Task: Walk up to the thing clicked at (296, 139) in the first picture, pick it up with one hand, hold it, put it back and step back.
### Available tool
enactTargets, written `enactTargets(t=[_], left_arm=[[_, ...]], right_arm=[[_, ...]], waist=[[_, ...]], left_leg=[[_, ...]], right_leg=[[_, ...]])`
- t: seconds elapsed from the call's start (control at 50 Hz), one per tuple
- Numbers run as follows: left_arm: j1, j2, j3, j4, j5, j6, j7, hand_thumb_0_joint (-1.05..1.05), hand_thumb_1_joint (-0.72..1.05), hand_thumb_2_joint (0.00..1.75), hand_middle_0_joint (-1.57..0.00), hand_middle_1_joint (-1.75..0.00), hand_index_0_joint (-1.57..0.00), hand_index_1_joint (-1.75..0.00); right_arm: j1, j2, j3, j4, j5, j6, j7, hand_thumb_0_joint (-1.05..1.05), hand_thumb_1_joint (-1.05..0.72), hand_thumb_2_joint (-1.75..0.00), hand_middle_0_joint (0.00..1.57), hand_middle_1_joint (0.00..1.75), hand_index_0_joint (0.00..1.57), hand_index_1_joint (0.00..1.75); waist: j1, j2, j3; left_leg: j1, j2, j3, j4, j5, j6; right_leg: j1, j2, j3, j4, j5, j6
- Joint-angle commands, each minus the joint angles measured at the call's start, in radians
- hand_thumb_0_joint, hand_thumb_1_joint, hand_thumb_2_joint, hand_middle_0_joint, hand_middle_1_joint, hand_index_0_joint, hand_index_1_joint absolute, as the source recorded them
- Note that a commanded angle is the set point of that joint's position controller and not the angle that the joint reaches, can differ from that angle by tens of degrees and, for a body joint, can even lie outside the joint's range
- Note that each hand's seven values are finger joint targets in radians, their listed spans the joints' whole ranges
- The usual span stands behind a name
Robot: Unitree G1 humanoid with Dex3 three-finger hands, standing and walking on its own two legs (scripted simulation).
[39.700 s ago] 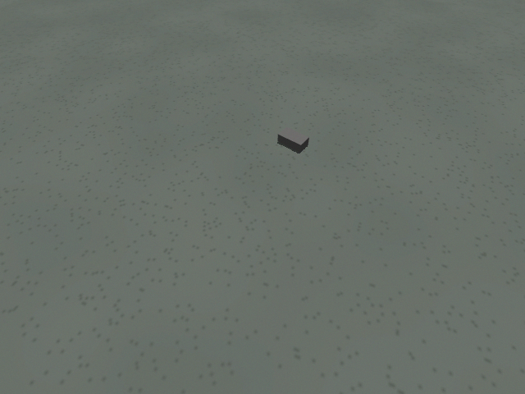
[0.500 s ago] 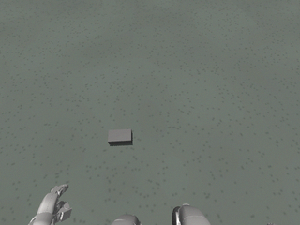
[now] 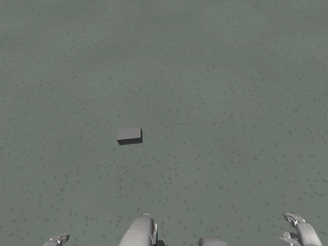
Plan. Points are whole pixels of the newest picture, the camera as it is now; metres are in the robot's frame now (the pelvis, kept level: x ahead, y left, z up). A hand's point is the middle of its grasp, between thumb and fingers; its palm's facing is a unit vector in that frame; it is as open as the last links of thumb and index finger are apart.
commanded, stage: step back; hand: left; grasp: from above
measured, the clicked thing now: (129, 135) +0.80 +0.33 -0.72
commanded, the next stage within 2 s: stand in 1.80 s
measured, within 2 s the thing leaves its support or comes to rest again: neither
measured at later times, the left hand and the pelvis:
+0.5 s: hand out of the picture -0.07 +0.25 -0.14, palm faces +0.04 -0.94 -0.35, open 7.3 cm; pelvis -0.17 -0.01 +0.01, yaw +2 degrees
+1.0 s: hand out of the picture -0.24 +0.24 -0.13, palm faces +0.08 -0.89 -0.44, open 7.4 cm; pelvis -0.28 -0.05 +0.01, yaw +5 degrees
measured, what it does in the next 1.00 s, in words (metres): walks backwards: left foot, then right foot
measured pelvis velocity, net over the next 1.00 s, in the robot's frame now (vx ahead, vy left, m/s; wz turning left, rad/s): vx -0.28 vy -0.05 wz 0.08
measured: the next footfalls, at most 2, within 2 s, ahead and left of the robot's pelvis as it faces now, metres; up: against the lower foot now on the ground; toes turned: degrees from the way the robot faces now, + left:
left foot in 0.28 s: -0.07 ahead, +0.11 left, +0.00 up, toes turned +2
right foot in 0.64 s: -0.24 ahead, -0.17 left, +0.00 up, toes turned +2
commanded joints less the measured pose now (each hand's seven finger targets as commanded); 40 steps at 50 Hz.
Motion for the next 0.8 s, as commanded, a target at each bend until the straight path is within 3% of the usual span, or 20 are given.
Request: enactTargets(t=[0.0,0.04,0.08,0.18,0.24,0.26,0.28,0.3,0.32,0.4,0.48,0.56,0.6,0.62,0.64,0.66,0.68,0.7,0.74,0.78], left_arm=[[-0.094,0.312,0.090,-0.144,0.007,-0.035,0.028,0.00,0.90,0.90,-0.20,-0.30,-0.20,-0.30],[-0.126,0.253,0.088,-0.141,0.009,-0.035,0.033,0.00,0.90,0.90,-0.20,-0.30,-0.20,-0.30],[-0.049,0.241,0.083,-0.138,0.014,-0.034,0.036,0.00,0.90,0.90,-0.20,-0.30,-0.20,-0.30],[-0.008,0.239,0.081,-0.161,0.011,-0.018,0.049,0.00,0.90,0.90,-0.20,-0.30,-0.20,-0.30],[-0.069,0.243,0.070,-0.180,-0.010,0.003,0.039,0.00,0.90,0.90,-0.20,-0.30,-0.20,-0.30],[-0.059,0.215,0.057,-0.186,-0.014,0.009,0.034,0.00,0.90,0.90,-0.20,-0.30,-0.20,-0.30],[-0.031,0.176,0.046,-0.188,-0.020,0.010,0.030,0.00,0.90,0.90,-0.20,-0.30,-0.20,-0.30],[-0.075,0.205,0.059,-0.192,-0.021,0.010,0.043,0.00,0.90,0.90,-0.20,-0.30,-0.20,-0.30],[-0.096,0.245,0.074,-0.179,-0.010,0.011,0.050,0.00,0.90,0.90,-0.20,-0.30,-0.20,-0.30],[0.010,0.231,0.079,-0.102,-0.023,0.016,0.029,0.00,0.90,0.90,-0.20,-0.30,-0.20,-0.30],[-0.006,0.200,0.065,-0.109,-0.012,-0.006,0.023,0.00,0.90,0.90,-0.20,-0.30,-0.20,-0.30],[0.035,0.203,0.052,-0.053,-0.014,-0.039,0.025,0.00,0.90,0.90,-0.20,-0.30,-0.20,-0.30],[0.137,0.194,0.055,0.024,-0.010,-0.050,0.023,0.00,0.90,0.90,-0.20,-0.30,-0.20,-0.30],[0.159,0.218,0.066,0.053,0.000,-0.055,0.025,0.00,0.90,0.90,-0.20,-0.30,-0.20,-0.30],[0.159,0.276,0.083,0.049,0.016,-0.060,0.027,0.00,0.90,0.90,-0.20,-0.30,-0.20,-0.30],[0.084,0.380,0.106,0.002,0.022,-0.056,0.028,0.00,0.90,0.90,-0.20,-0.30,-0.20,-0.30],[-0.010,0.437,0.110,-0.033,0.028,-0.053,0.031,0.00,0.90,0.90,-0.20,-0.30,-0.20,-0.30],[-0.078,0.395,0.102,-0.046,0.023,-0.058,0.034,0.00,0.90,0.90,-0.20,-0.30,-0.20,-0.30],[-0.115,0.276,0.069,-0.040,0.010,-0.075,0.035,0.00,0.90,0.90,-0.20,-0.30,-0.20,-0.30],[-0.020,0.260,0.072,-0.008,0.008,-0.084,0.035,0.00,0.90,0.90,-0.20,-0.30,-0.20,-0.30]], right_arm=[[0.046,-0.216,-0.056,-0.053,0.011,-0.024,-0.009,0.00,-0.90,-0.90,0.20,0.30,0.20,0.30],[0.091,-0.161,-0.039,-0.035,0.012,-0.031,-0.012,0.00,-0.90,-0.90,0.20,0.30,0.20,0.30],[0.081,-0.152,-0.029,-0.043,0.005,-0.041,-0.018,0.00,-0.90,-0.90,0.20,0.30,0.20,0.30],[0.106,-0.130,-0.027,-0.049,-0.010,-0.051,-0.018,0.00,-0.90,-0.90,0.20,0.30,0.20,0.30],[0.214,-0.141,-0.045,0.003,-0.018,-0.055,-0.012,0.00,-0.90,-0.90,0.20,0.30,0.20,0.30],[0.201,-0.173,-0.057,0.002,-0.031,-0.055,-0.012,0.00,-0.90,-0.90,0.20,0.30,0.20,0.30],[0.176,-0.259,-0.075,-0.009,-0.045,-0.053,-0.013,0.00,-0.90,-0.90,0.20,0.30,0.20,0.30],[0.113,-0.347,-0.082,-0.036,-0.038,-0.048,-0.001,0.00,-0.90,-0.90,0.20,0.30,0.20,0.30],[0.064,-0.368,-0.089,-0.055,-0.037,-0.055,-0.005,0.00,-0.90,-0.90,0.20,0.30,0.20,0.30],[-0.039,-0.206,-0.044,-0.072,-0.044,-0.058,-0.012,0.00,-0.90,-0.90,0.20,0.30,0.20,0.30],[0.056,-0.192,-0.048,-0.052,-0.032,-0.048,-0.006,0.00,-0.90,-0.90,0.20,0.30,0.20,0.30],[0.070,-0.227,-0.057,-0.039,-0.036,-0.028,0.005,0.00,-0.90,-0.90,0.20,0.30,0.20,0.30],[0.036,-0.253,-0.063,-0.037,-0.028,-0.010,0.010,0.00,-0.90,-0.90,0.20,0.30,0.20,0.30],[0.036,-0.218,-0.050,-0.037,-0.022,-0.004,0.013,0.00,-0.90,-0.90,0.20,0.30,0.20,0.30],[0.023,-0.155,-0.031,-0.056,-0.017,-0.008,0.016,0.00,-0.90,-0.90,0.20,0.30,0.20,0.30],[-0.026,-0.128,-0.027,-0.086,-0.016,-0.015,0.008,0.00,-0.90,-0.90,0.20,0.30,0.20,0.30],[-0.040,-0.187,-0.053,-0.068,-0.019,-0.013,-0.002,0.00,-0.90,-0.90,0.20,0.30,0.20,0.30],[-0.026,-0.224,-0.066,-0.047,-0.014,-0.013,0.004,0.00,-0.90,-0.90,0.20,0.30,0.20,0.30],[0.045,-0.175,-0.044,0.010,-0.005,-0.023,0.011,0.00,-0.90,-0.90,0.20,0.30,0.20,0.30],[0.062,-0.138,-0.027,0.016,-0.011,-0.035,0.012,0.00,-0.90,-0.90,0.20,0.30,0.20,0.30]], waist=[[0.001,-0.224,-0.134],[-0.018,-0.211,-0.155],[0.028,-0.209,-0.176],[0.047,-0.282,-0.253],[-0.011,-0.213,-0.300],[0.002,-0.157,-0.293],[0.012,0.052,-0.290],[-0.010,0.166,-0.256],[-0.030,0.189,-0.208],[0.058,0.037,-0.152],[-0.005,0.097,-0.195],[-0.033,0.172,-0.304],[0.018,0.180,-0.311],[0.022,0.089,-0.292],[0.030,-0.092,-0.241],[0.059,-0.241,-0.179],[0.078,-0.298,-0.105],[0.032,-0.248,-0.042],[-0.023,-0.142,-0.047],[0.014,-0.187,-0.111]], left_leg=[[0.062,-0.110,-0.086,0.384,-0.153,0.010],[-0.018,-0.147,-0.064,0.380,-0.100,0.006],[-0.044,-0.142,-0.045,0.297,-0.108,-0.009],[-0.001,-0.057,0.029,-0.067,-0.140,-0.012],[0.219,-0.061,0.099,-0.436,0.178,0.012],[0.305,-0.005,-0.012,-0.439,0.249,0.036],[0.386,0.196,-0.270,-0.455,0.370,0.110],[0.225,0.360,-0.413,-0.481,0.395,0.255],[0.048,0.436,-0.509,-0.526,0.341,0.336],[0.081,0.205,-0.133,-0.450,0.377,0.205],[0.352,0.198,-0.146,-0.396,0.356,0.227],[0.408,0.197,-0.111,-0.359,0.208,0.218],[0.292,0.174,-0.070,-0.310,0.171,0.178],[0.191,0.124,-0.033,-0.217,0.113,0.139],[-0.022,0.027,0.014,-0.068,-0.025,0.080],[-0.115,-0.090,-0.017,0.031,-0.165,0.012],[-0.012,-0.043,-0.088,0.191,-0.181,-0.018],[0.038,-0.015,-0.122,0.257,-0.139,-0.013],[-0.027,-0.099,-0.087,0.248,-0.008,-0.008],[-0.021,-0.096,-0.059,0.201,0.006,-0.006]], right_leg=[[-0.204,-0.358,0.361,-0.328,0.305,-0.236],[-0.066,-0.243,0.180,-0.239,0.435,-0.169],[0.039,-0.215,0.170,-0.194,0.518,-0.163],[0.234,-0.286,0.206,-0.132,0.625,-0.192],[0.134,-0.243,0.151,-0.014,0.494,-0.127],[-0.012,-0.201,0.150,0.018,0.357,-0.080],[-0.216,-0.076,0.074,0.173,0.069,-0.030],[-0.228,0.026,0.047,0.354,-0.252,-0.003],[-0.153,0.004,0.148,0.533,-0.294,0.003],[-0.198,0.062,0.161,0.651,-0.111,0.002],[-0.264,0.017,0.108,0.372,-0.141,0.053],[-0.100,-0.028,0.003,-0.033,-0.152,0.041],[0.071,-0.020,-0.046,-0.302,0.009,0.005],[0.129,-0.021,-0.005,-0.347,0.039,-0.010],[0.155,-0.151,0.246,-0.346,-0.047,-0.050],[-0.033,-0.360,0.489,-0.410,-0.242,-0.154],[-0.270,-0.486,0.628,-0.479,-0.346,-0.265],[-0.354,-0.470,0.553,-0.475,-0.352,-0.247],[-0.147,-0.261,0.211,-0.334,0.058,-0.140],[-0.035,-0.212,0.162,-0.291,0.172,-0.108]])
